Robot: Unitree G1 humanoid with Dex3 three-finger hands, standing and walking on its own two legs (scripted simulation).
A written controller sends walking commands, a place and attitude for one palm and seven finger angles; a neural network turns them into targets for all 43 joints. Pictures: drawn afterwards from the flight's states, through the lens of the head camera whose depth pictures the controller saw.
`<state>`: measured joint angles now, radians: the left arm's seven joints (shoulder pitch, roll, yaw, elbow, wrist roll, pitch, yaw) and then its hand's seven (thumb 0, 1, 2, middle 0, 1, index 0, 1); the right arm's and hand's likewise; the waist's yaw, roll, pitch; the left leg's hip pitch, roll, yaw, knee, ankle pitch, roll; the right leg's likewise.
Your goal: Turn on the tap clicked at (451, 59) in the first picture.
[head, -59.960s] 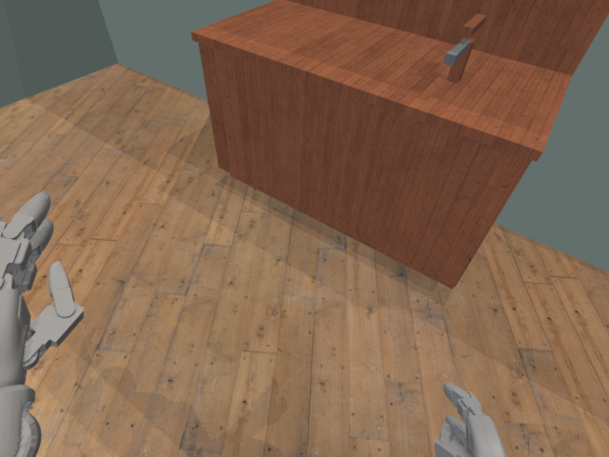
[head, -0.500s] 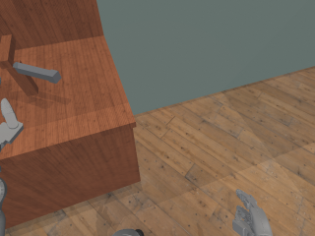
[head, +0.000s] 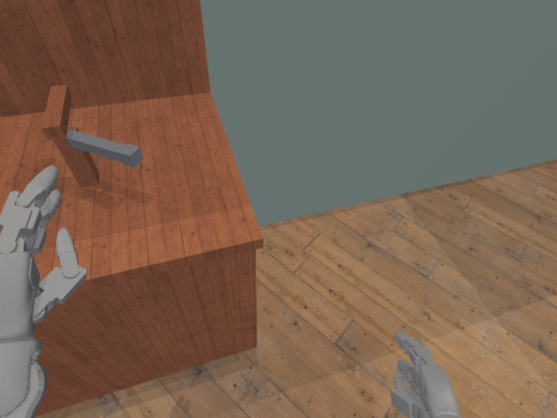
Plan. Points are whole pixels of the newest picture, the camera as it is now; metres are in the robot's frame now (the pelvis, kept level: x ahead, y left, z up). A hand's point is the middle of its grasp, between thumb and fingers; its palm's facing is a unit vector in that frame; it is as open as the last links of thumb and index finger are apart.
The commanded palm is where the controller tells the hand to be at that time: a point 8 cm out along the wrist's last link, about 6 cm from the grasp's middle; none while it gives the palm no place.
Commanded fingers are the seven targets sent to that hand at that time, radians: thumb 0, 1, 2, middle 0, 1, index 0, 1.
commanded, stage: come to a stop and stand still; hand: left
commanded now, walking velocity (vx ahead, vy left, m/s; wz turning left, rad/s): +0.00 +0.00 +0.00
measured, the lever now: (131, 155) +0.50 +0.32 +0.07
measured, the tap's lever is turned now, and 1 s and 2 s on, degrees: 53 53 53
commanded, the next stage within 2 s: look again from close up in 0.46 s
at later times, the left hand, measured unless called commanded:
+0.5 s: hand (104, 249) +0.25 +0.23 +0.15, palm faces +0.37 -0.85 -0.38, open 7.4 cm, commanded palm +0.19 +0.27 +0.17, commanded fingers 0.00 0.90 0.90 -0.20 -0.30 -0.20 -0.30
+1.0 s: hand (77, 233) +0.26 +0.26 +0.17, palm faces +0.43 -0.78 -0.45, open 7.4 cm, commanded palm +0.17 +0.27 +0.17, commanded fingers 0.00 0.90 0.90 -0.20 -0.30 -0.20 -0.30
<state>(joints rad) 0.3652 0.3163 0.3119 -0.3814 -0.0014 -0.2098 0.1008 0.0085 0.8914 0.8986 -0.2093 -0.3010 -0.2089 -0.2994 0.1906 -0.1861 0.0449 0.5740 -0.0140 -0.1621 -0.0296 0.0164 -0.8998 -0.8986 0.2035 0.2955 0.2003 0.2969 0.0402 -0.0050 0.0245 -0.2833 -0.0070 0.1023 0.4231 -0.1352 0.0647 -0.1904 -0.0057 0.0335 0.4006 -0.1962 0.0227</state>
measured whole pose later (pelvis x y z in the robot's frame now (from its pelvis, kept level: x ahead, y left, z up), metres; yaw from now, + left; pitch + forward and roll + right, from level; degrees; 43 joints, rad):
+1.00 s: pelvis +0.02 -0.02 +0.00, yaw +3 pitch +0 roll -1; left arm 0.21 0.45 0.34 -0.32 0.02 -0.18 0.08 0.01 0.88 0.90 -0.22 -0.30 -0.22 -0.30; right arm 0.23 -0.20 0.03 0.55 -0.03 -0.11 -0.07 0.01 -0.90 -0.90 0.20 0.30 0.20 0.30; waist 0.05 -0.01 0.05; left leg -0.28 -0.02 0.05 0.44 -0.16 0.05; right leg -0.17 0.00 -0.01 0.43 -0.25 0.00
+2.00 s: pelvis +0.06 -0.06 -0.02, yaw +6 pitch +1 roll +1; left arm 0.47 0.23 0.29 -0.40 -0.18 -0.03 0.09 0.01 0.89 0.90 -0.21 -0.30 -0.21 -0.30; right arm 0.17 -0.25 0.01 0.67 -0.01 -0.17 -0.09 0.02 -0.90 -0.90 0.20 0.30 0.20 0.30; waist 0.08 0.04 -0.05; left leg -0.35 0.00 -0.02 0.63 -0.29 -0.01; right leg -0.22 0.02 -0.07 0.62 -0.42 -0.05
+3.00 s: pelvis +0.03 -0.04 -0.01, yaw +6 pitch -1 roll -1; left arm 0.49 0.17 0.22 -0.43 -0.22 0.07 0.15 0.01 0.90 0.90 -0.21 -0.30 -0.21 -0.30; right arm 0.16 -0.21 0.06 0.68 -0.02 -0.24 -0.09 0.02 -0.90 -0.90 0.20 0.30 0.20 0.30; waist 0.08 0.05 -0.03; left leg -0.32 -0.01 -0.02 0.60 -0.25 0.01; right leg -0.18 0.01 -0.07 0.57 -0.36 -0.02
